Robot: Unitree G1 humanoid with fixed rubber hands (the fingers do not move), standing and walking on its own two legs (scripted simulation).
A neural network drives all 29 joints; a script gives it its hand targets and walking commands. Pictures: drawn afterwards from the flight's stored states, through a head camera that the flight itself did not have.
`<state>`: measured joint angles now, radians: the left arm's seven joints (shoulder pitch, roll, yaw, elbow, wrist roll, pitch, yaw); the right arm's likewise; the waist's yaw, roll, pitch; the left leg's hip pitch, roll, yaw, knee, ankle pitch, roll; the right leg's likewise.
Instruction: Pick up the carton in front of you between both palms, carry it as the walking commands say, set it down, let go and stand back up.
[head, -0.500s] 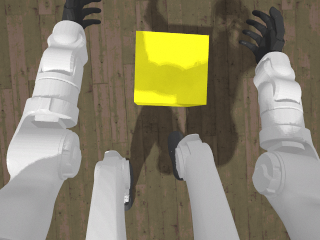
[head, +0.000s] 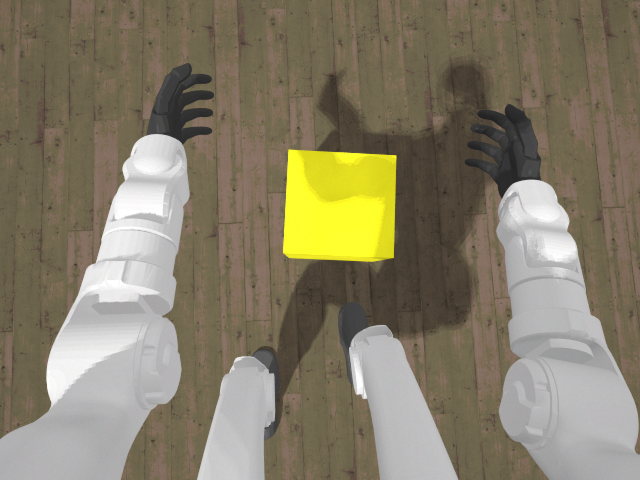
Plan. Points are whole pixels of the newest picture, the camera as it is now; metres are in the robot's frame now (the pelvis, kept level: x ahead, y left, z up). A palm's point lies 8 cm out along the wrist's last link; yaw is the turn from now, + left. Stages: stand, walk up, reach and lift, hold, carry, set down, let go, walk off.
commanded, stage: let go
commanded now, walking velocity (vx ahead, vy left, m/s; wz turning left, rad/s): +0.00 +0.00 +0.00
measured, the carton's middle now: (335, 213) +0.46 -0.10 -0.52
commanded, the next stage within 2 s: stand in 1.22 s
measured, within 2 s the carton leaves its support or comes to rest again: neither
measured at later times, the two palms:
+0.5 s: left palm (74, 294) +0.35 +0.17 +0.01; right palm (620, 323) +0.26 -0.27 +0.02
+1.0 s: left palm out of the picture +0.26 +0.25 +0.06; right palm (598, 367) +0.24 -0.22 +0.06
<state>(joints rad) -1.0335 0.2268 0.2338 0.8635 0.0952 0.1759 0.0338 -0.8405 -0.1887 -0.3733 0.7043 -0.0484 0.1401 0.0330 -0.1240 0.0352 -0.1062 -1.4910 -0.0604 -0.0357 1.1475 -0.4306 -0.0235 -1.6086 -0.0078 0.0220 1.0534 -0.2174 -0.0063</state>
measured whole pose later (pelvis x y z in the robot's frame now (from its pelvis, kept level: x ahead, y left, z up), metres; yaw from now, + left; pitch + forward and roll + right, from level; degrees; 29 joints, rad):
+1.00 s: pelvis +0.09 +0.02 +0.13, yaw -2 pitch -3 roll -2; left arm 0.23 0.21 0.04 0.44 0.00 0.10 -0.06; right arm 0.22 -0.22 -0.05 0.42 -0.01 0.12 0.07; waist 0.00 0.04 0.09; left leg -0.04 -0.02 -0.06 0.45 -0.35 0.03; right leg -0.17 0.01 0.01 0.42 -0.19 0.02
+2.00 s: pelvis +0.10 -0.01 +0.12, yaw -1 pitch -2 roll +0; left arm 0.13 0.33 0.04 0.90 0.03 0.00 0.01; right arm 0.22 -0.37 -0.01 0.79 -0.03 0.00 -0.03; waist 0.01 0.05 0.02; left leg -0.06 0.00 -0.09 0.44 -0.36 -0.02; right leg -0.21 0.02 -0.03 0.48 -0.24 -0.03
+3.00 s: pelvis +0.08 -0.01 +0.13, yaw -1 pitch -2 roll +0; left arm 0.09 0.38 0.02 1.06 0.01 -0.01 0.00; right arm 0.18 -0.40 0.00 0.97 -0.02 -0.01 -0.02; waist 0.01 0.03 0.03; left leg -0.03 -0.01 -0.08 0.35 -0.28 -0.01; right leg -0.18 0.01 -0.01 0.39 -0.16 -0.02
